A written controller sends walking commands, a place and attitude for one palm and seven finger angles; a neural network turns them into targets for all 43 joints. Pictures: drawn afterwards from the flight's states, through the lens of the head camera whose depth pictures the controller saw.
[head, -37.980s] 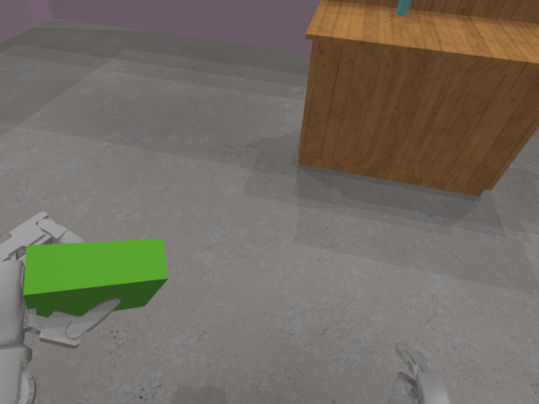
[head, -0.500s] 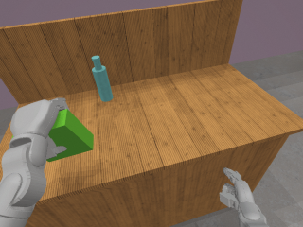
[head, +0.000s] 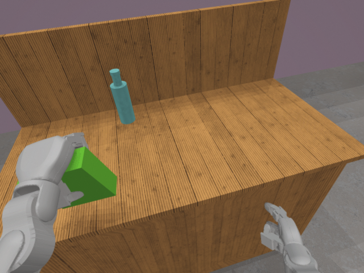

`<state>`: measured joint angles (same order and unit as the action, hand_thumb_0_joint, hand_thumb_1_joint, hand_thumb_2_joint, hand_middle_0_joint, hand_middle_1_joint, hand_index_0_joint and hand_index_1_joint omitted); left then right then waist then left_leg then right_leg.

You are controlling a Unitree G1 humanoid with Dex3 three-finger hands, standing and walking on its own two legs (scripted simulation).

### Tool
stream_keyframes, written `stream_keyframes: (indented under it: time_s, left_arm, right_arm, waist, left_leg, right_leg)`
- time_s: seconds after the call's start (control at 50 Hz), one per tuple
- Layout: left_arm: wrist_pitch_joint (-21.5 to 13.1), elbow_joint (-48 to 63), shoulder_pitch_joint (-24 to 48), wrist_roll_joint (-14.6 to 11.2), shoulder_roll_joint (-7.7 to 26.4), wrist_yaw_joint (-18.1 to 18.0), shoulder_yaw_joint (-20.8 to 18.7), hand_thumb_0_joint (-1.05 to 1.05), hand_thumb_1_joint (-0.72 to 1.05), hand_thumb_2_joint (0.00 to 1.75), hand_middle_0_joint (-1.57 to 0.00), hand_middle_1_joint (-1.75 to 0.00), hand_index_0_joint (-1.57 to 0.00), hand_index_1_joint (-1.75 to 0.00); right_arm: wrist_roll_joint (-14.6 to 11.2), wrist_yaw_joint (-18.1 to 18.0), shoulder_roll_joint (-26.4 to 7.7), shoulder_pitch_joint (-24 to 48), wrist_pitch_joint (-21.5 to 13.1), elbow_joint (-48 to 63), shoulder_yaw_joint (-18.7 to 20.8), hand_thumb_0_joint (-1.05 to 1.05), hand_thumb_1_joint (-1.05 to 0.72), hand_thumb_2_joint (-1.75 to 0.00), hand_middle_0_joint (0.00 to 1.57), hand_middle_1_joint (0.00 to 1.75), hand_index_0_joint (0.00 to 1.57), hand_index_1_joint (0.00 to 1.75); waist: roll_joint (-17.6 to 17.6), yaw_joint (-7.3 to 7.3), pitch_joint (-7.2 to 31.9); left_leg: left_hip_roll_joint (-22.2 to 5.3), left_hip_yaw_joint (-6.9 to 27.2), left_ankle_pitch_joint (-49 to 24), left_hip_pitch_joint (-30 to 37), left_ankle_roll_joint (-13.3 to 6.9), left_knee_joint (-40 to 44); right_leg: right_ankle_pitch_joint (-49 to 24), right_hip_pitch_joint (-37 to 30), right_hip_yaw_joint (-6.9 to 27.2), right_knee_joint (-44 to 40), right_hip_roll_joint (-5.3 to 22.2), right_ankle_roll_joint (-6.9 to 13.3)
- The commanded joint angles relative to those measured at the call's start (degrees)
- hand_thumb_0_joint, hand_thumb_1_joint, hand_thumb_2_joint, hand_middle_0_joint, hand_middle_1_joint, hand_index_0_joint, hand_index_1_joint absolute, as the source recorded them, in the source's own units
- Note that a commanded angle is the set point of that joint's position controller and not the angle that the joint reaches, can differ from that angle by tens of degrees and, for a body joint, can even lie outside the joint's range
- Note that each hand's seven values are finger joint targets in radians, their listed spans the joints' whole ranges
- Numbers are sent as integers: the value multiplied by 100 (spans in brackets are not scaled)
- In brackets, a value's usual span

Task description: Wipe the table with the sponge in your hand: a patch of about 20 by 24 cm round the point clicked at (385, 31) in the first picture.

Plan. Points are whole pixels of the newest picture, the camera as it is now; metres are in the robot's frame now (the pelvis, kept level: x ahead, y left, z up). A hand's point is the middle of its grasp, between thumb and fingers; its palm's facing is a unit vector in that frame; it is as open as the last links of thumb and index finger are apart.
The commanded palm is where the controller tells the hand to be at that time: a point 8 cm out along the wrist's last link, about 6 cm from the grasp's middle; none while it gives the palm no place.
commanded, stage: bring the sponge back beside the body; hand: left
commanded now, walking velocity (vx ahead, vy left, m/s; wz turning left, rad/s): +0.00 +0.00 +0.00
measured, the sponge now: (79, 184) +0.22 +0.27 +0.12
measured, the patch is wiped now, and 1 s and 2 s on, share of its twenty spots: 1.00 1.00 1.00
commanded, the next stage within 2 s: step back with the hand held close in 1.02 s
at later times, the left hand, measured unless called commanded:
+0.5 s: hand (64, 185) +0.20 +0.28 +0.15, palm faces +0.18 -0.14 -0.97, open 9.2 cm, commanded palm +0.15 +0.27 +0.22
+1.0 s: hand (64, 188) +0.19 +0.28 +0.14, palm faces +0.19 -0.14 -0.97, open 9.2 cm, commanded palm +0.15 +0.27 +0.22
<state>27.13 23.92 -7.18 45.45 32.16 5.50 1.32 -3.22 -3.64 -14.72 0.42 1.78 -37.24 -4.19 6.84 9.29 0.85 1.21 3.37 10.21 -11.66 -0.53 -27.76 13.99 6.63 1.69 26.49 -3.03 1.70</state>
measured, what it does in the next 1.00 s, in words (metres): stands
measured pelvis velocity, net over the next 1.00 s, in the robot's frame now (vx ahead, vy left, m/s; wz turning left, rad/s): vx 0.00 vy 0.00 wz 0.00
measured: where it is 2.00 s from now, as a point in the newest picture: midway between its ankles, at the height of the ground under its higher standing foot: outside the picture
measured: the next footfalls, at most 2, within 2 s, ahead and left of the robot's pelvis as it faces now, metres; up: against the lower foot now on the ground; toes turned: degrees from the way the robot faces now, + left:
none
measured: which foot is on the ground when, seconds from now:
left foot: down 0.00-1.00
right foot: down 0.00-1.00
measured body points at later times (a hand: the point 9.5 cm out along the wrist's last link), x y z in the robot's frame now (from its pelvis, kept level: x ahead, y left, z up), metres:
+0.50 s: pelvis +0.00 -0.01 +0.00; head -0.05 -0.05 +0.44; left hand +0.18 +0.28 +0.20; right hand +0.26 -0.19 -0.05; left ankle +0.06 +0.11 -0.74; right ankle +0.01 -0.11 -0.74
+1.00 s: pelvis +0.00 +0.00 +0.00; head -0.05 -0.04 +0.45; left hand +0.18 +0.28 +0.20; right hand +0.26 -0.19 -0.05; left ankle +0.06 +0.11 -0.74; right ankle +0.01 -0.11 -0.74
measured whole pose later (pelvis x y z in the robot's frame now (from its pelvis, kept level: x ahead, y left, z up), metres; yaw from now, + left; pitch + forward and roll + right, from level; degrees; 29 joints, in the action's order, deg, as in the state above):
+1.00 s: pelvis +0.00 +0.00 +0.00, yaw +0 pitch -7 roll -1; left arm 24.1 23.7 -14.0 46.3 31.0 3.2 -0.2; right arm -2.5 -3.4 -14.4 -0.8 0.5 -37.9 -3.5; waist 6.8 8.8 0.8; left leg 0.7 3.5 10.4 -10.8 -0.2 -28.1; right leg 13.8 5.6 1.7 26.3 -3.6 2.0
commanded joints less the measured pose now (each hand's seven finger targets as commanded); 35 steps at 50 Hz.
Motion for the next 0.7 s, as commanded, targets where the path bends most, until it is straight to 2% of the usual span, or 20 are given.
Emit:
stream_keyframes:
  time_s: [0.0, 0.02, 0.04, 0.1, 0.12, 0.18, 0.22, 0.26, 0.3, 0.32, 0.38, 0.4, 0.42, 0.46, 0.5, 0.56, 0.6, 0.62, 0.64, 0.68]
  left_arm:
    - [-77, 1119, 1372, 246, 1603, -382, -1353, 0, 10, 130, -120, -160, -120, -160]
    - [-83, 1115, 1483, 228, 1335, -370, -1124, 0, 10, 130, -120, -160, -120, -160]
    - [-79, 949, 1307, 206, 1292, -376, -1124, 0, 10, 130, -120, -160, -120, -160]
    - [-81, 1110, 1327, 215, 1310, -340, -1078, 0, 10, 130, -120, -160, -120, -160]
    - [-95, 1164, 1382, 193, 1079, -322, -874, 0, 10, 130, -120, -160, -120, -160]
    - [-149, 1158, 1186, 223, 1124, -332, -912, 0, 10, 130, -120, -160, -120, -160]
    - [-177, 1312, 1325, 280, 1214, -351, -971, 0, 10, 130, -120, -160, -120, -160]
    - [-188, 1089, 1049, 289, 1208, -385, -1031, 0, 10, 130, -120, -160, -120, -160]
    - [-219, 1278, 1095, 324, 1496, -420, -1256, 0, 10, 130, -120, -160, -120, -160]
    - [-235, 1294, 1187, 309, 1291, -426, -1093, 0, 10, 130, -120, -160, -120, -160]
    - [-260, 1025, 864, 278, 1273, -451, -1145, 0, 10, 130, -120, -160, -120, -160]
    - [-241, 1090, 853, 288, 1379, -448, -1225, 0, 10, 130, -120, -160, -120, -160]
    - [-254, 1104, 904, 264, 1147, -431, -1034, 0, 10, 130, -120, -160, -120, -160]
    - [-283, 986, 682, 238, 1156, -437, -1063, 0, 10, 130, -120, -160, -120, -160]
    - [-308, 1211, 706, 274, 1303, -425, -1139, 0, 10, 130, -120, -160, -120, -160]
    - [-348, 1055, 485, 273, 1084, -425, -1002, 0, 10, 130, -120, -160, -120, -160]
    - [-407, 1363, 637, 312, 1321, -455, -1146, 0, 10, 130, -120, -160, -120, -160]
    - [-433, 1379, 666, 337, 1160, -473, -1045, 0, 10, 130, -120, -160, -120, -160]
    - [-452, 1172, 478, 338, 1207, -503, -1132, 0, 10, 130, -120, -160, -120, -160]
    - [-466, 1183, 546, 320, 1240, -524, -1160, 0, 10, 130, -120, -160, -120, -160]
  right_arm:
    - [13, -20, -548, 1552, -269, 1094, 223, 0, -90, -90, 20, 30, 20, 30]
    - [0, -13, -478, 1579, -272, 1147, 184, 0, -90, -90, 20, 30, 20, 30]
    - [1, -9, -487, 1540, -273, 1092, 209, 0, -90, -90, 20, 30, 20, 30]
    - [-6, -22, -518, 1596, -289, 1131, 217, 0, -90, -90, 20, 30, 20, 30]
    - [-12, -22, -458, 1628, -308, 1187, 185, 0, -90, -90, 20, 30, 20, 30]
    - [25, -33, -495, 1543, -309, 1129, 223, 0, -90, -90, 20, 30, 20, 30]
    - [27, -49, -469, 1547, -363, 1191, 200, 0, -90, -90, 20, 30, 20, 30]
    - [51, -44, -501, 1486, -336, 1108, 224, 0, -90, -90, 20, 30, 20, 30]
    - [47, -42, -531, 1507, -331, 1123, 247, 0, -90, -90, 20, 30, 20, 30]
    - [48, -31, -459, 1517, -345, 1177, 200, 0, -90, -90, 20, 30, 20, 30]
    - [65, -21, -508, 1480, -306, 1080, 249, 0, -90, -90, 20, 30, 20, 30]
    - [50, -22, -531, 1490, -328, 1108, 251, 0, -90, -90, 20, 30, 20, 30]
    - [41, -14, -466, 1516, -336, 1146, 220, 0, -90, -90, 20, 30, 20, 30]
    - [73, -24, -506, 1480, -354, 1095, 253, 0, -90, -90, 20, 30, 20, 30]
    - [58, -20, -530, 1487, -383, 1118, 269, 0, -90, -90, 20, 30, 20, 30]
    - [93, -23, -505, 1421, -403, 1083, 267, 0, -90, -90, 20, 30, 20, 30]
    - [75, -30, -527, 1447, -431, 1124, 290, 0, -90, -90, 20, 30, 20, 30]
    - [90, -29, -467, 1437, -455, 1152, 265, 0, -90, -90, 20, 30, 20, 30]
    - [106, -25, -480, 1378, -466, 1074, 282, 0, -90, -90, 20, 30, 20, 30]
    - [120, -27, -512, 1382, -422, 1049, 300, 0, -90, -90, 20, 30, 20, 30]
  waist:
    - [28, -31, 846]
    - [14, -44, 901]
    - [-173, -63, 779]
    - [17, -81, 759]
    - [-18, -75, 787]
    - [-158, -82, 808]
    - [-24, -58, 900]
    - [-235, -70, 712]
    - [86, -49, 763]
    - [58, -39, 800]
    - [-171, -52, 639]
    - [67, -51, 633]
    - [-81, -57, 665]
    - [-244, -56, 643]
    - [-58, -80, 631]
    - [-234, -75, 547]
    - [51, -92, 574]
    - [11, -46, 723]
    - [-214, -63, 616]
    - [-226, -70, 569]
  left_leg:
    - [33, 243, -256, 555, -114, 405]
    - [57, 210, -274, 536, -110, 393]
    - [37, 215, -258, 536, -104, 392]
    - [27, 233, -76, 559, -116, 438]
    - [54, 210, -93, 552, -125, 418]
    - [47, 214, -135, 610, -140, 407]
    - [58, 215, -84, 570, -142, 413]
    - [49, 205, -126, 557, -134, 395]
    - [41, 223, 6, 547, -134, 421]
    - [75, 210, -75, 505, -134, 404]
    - [79, 174, -95, 517, -134, 343]
    - [62, 192, 11, 528, -127, 374]
    - [83, 182, 0, 496, -131, 357]
    - [81, 158, -56, 521, -140, 307]
    - [68, 200, 2, 547, -142, 326]
    - [80, 158, -66, 526, -153, 286]
    - [66, 193, 104, 540, -149, 342]
    - [105, 170, -7, 538, -155, 301]
    - [84, 173, -76, 535, -146, 295]
    - [88, 154, -74, 544, -154, 280]
  right_leg:
    - [-163, 338, 534, -646, -63, 347]
    - [-163, 321, 389, -628, -26, 323]
    - [-114, 416, 373, -656, -38, 299]
    - [-9, 436, 474, -678, -58, 317]
    - [-7, 433, 344, -664, -26, 292]
    - [-35, 438, 329, -684, -28, 271]
    - [13, 360, 371, -640, -32, 297]
    - [36, 451, 364, -699, -44, 286]
    - [126, 386, 551, -696, -66, 326]
    - [64, 349, 398, -657, -38, 310]
    - [109, 472, 456, -753, -25, 285]
    - [191, 472, 592, -757, -48, 323]
    - [197, 464, 453, -731, -26, 292]
    - [153, 506, 451, -755, -12, 264]
    - [195, 498, 597, -767, -37, 299]
    - [182, 568, 432, -780, -10, 251]
    - [295, 515, 591, -760, -40, 290]
    - [224, 452, 454, -712, -23, 282]
    - [194, 499, 469, -747, -23, 269]
    - [178, 526, 478, -792, -6, 252]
